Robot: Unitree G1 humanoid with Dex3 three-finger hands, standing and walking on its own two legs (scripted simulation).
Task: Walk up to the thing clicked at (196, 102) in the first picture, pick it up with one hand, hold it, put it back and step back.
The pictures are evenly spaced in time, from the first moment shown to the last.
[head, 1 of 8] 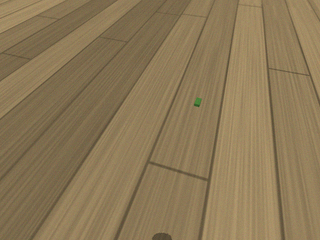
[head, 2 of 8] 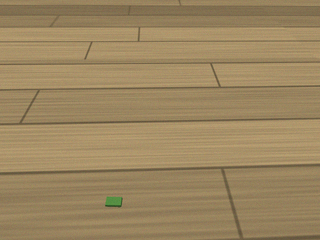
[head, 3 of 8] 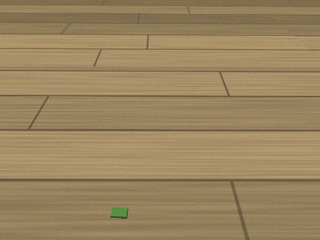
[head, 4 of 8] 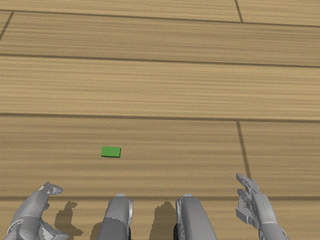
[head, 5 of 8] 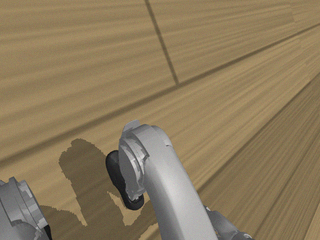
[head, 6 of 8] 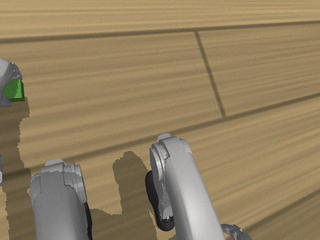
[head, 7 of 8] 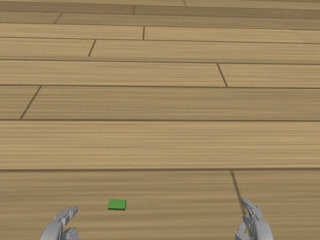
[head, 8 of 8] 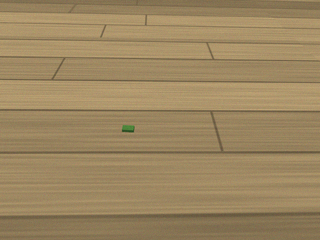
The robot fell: no
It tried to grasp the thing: yes
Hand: left
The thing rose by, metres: 0.69
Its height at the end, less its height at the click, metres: +0.00
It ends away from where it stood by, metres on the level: 0.01
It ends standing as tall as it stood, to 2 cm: yes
